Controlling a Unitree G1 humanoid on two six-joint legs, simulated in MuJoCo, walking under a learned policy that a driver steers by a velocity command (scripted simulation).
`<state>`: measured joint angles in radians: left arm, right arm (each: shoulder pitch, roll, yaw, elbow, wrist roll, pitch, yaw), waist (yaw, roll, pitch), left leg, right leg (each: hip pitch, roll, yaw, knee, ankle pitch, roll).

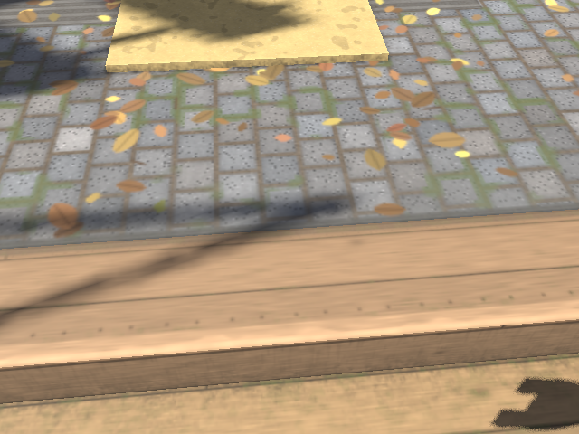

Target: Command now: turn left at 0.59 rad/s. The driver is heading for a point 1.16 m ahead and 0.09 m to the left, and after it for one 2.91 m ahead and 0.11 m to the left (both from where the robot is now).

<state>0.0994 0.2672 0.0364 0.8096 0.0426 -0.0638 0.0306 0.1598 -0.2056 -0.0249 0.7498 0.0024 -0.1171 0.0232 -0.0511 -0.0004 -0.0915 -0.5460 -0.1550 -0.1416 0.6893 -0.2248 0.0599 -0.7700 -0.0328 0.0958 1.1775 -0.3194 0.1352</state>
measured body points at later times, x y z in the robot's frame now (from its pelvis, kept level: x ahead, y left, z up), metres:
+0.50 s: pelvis +0.13 -0.03 +0.02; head +0.13 -0.03 +0.47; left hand -0.02 +0.11 -0.13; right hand +0.33 -0.17 -0.12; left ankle +0.16 +0.14 -0.42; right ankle +0.05 -0.15 -0.71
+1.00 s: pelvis +0.40 +0.15 +0.15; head +0.40 +0.14 +0.60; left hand +0.45 +0.42 +0.03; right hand +0.41 -0.10 -0.01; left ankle +0.36 +0.21 -0.57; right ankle +0.49 +0.01 -0.27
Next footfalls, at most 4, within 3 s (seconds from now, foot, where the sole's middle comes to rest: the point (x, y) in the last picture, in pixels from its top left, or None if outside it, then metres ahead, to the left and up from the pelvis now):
0.12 right None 0.09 -0.14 -0.75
0.72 left None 0.40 0.23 -0.60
1.26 right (211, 281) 0.73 0.15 -0.46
1.76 left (113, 193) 1.00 0.40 -0.46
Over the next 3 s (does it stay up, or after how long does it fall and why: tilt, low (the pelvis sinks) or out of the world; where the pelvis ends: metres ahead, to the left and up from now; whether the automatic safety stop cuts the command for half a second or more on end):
stays up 1.45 0.12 0.34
